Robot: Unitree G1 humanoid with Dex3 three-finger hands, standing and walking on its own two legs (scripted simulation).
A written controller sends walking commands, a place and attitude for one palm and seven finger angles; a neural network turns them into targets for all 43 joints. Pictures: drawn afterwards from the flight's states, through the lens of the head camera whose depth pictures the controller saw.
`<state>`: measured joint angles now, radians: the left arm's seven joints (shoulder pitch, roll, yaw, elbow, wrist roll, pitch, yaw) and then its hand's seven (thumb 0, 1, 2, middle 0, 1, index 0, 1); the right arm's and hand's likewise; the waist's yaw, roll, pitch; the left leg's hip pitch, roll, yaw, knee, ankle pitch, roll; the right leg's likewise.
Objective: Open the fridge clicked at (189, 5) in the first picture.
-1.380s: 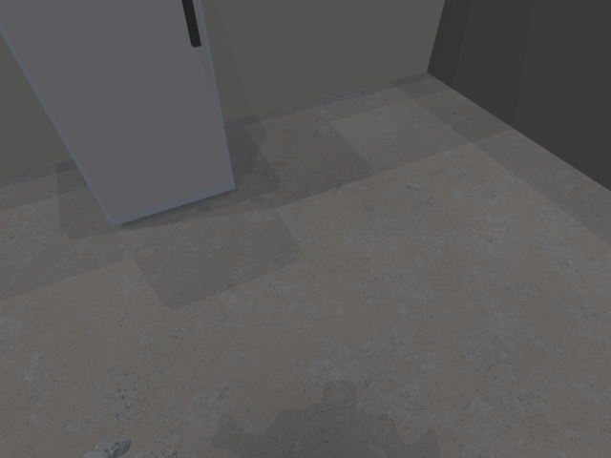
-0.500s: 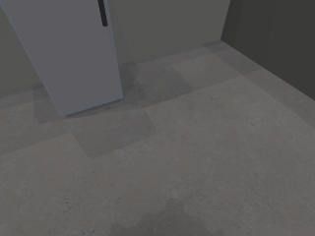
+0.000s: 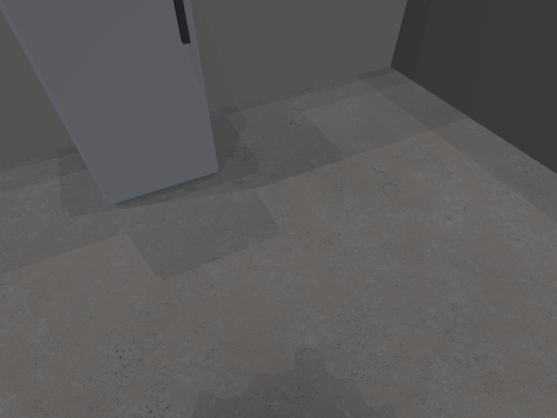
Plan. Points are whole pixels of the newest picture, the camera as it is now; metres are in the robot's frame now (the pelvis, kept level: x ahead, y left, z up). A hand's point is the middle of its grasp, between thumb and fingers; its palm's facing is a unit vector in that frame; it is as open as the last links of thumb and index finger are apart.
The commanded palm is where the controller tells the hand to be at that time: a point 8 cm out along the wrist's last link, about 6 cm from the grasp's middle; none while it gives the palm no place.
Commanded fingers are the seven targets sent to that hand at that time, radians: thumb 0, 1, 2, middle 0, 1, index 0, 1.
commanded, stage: look at it before walking up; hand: right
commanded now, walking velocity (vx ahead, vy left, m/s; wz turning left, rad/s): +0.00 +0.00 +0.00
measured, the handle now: out of the picture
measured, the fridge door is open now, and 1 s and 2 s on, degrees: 0 0 0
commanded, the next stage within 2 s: walk to a spot facing it in 0.06 s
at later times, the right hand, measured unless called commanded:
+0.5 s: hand out of the picture +0.05 -0.19 -0.19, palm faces -0.02 +0.98 -0.18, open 7.4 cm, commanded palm none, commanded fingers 0.00 -0.90 -0.90 0.20 0.30 0.20 0.30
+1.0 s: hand (347, 291) +0.42 -0.12 -0.20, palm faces -0.26 +0.95 -0.18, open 7.4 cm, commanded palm none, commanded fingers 0.00 -0.90 -0.90 0.20 0.30 0.20 0.30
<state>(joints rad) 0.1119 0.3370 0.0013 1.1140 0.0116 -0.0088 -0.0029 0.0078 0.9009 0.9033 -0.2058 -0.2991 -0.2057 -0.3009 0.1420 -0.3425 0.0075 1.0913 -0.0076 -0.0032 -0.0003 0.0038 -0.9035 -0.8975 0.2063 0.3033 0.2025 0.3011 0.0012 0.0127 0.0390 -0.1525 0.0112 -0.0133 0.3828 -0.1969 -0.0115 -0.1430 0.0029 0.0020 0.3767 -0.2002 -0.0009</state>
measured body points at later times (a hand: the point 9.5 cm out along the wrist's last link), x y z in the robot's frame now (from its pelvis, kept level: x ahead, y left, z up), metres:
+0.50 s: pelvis +0.06 +0.00 -0.02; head +0.06 -0.01 +0.43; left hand +0.05 +0.26 -0.17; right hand +0.05 -0.25 -0.18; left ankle +0.01 +0.13 -0.75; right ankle +0.01 -0.11 -0.74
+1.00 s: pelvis +0.25 +0.02 -0.04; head +0.30 +0.02 +0.41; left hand +0.07 +0.19 -0.17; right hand +0.43 -0.17 -0.19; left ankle +0.32 +0.11 -0.75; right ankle +0.08 -0.11 -0.66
